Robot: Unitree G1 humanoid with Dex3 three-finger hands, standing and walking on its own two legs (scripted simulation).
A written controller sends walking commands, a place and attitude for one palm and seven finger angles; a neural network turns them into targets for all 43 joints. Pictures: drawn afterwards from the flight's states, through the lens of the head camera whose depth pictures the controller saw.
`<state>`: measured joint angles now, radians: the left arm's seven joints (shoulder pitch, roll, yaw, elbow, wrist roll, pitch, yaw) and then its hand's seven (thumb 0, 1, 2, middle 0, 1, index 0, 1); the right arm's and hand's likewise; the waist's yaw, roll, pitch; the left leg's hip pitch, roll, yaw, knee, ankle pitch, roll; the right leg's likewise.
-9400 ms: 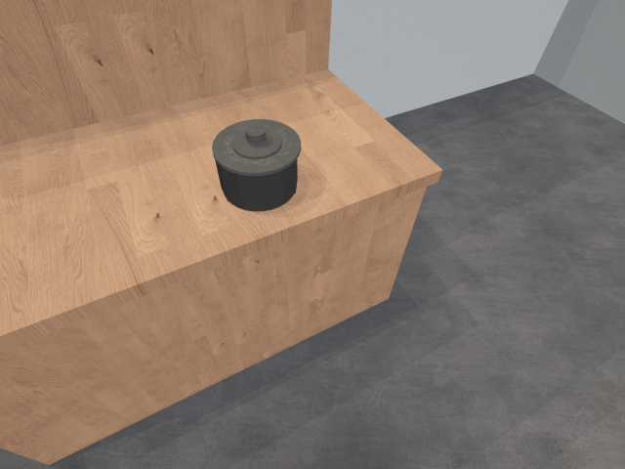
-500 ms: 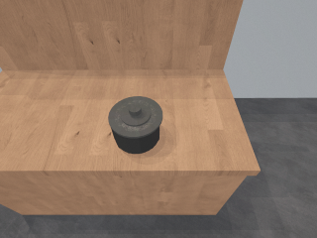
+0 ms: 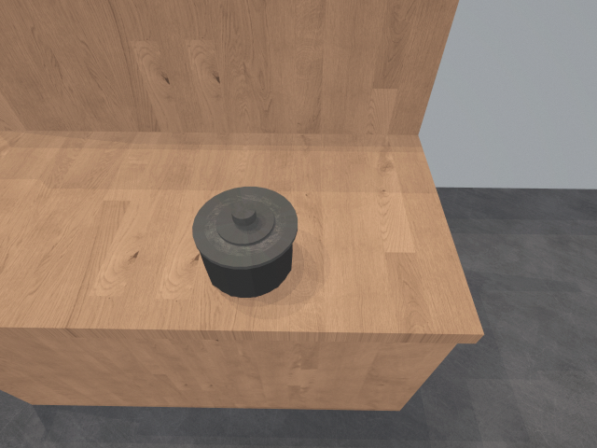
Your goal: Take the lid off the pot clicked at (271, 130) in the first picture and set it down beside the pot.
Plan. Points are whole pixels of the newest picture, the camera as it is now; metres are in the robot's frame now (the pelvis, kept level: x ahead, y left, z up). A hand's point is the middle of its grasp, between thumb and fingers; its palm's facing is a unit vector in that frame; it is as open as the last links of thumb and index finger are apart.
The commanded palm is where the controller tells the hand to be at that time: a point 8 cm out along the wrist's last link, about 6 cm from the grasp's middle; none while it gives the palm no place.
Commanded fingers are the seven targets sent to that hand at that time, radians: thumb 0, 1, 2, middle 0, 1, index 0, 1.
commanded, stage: come to a stop and stand still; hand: left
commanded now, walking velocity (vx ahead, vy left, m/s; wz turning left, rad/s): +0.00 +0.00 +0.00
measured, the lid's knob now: (243, 213) +0.47 +0.13 +0.02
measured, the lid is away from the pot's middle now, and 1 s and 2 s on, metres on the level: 0.00 0.00 0.00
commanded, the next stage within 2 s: look again from close up in 0.24 s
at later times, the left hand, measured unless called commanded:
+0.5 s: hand out of the picture -0.02 +0.15 -0.18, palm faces +0.02 -0.99 -0.17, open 7.4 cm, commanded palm none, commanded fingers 0.00 0.90 0.90 -0.20 -0.30 -0.20 -0.30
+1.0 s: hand out of the picture -0.03 +0.15 -0.18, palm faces +0.02 -0.99 -0.15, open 7.4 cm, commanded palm none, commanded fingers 0.00 0.90 0.90 -0.20 -0.30 -0.20 -0.30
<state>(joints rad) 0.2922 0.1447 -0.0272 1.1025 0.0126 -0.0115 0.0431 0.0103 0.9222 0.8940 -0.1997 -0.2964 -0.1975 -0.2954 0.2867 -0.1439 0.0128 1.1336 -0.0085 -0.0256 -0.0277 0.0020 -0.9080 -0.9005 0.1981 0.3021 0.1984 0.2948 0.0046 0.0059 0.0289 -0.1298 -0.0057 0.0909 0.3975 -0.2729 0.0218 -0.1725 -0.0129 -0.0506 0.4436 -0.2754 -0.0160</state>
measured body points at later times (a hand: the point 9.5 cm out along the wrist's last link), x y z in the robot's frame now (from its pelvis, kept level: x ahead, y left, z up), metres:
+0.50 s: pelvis +0.00 -0.01 +0.00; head +0.02 -0.01 +0.45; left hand -0.02 +0.20 -0.16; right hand -0.02 -0.22 -0.16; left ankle -0.04 +0.10 -0.74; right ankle -0.03 -0.11 -0.74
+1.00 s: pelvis -0.01 +0.00 +0.00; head +0.01 +0.01 +0.45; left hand -0.03 +0.20 -0.16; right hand -0.03 -0.20 -0.16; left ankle -0.04 +0.10 -0.74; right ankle -0.03 -0.11 -0.74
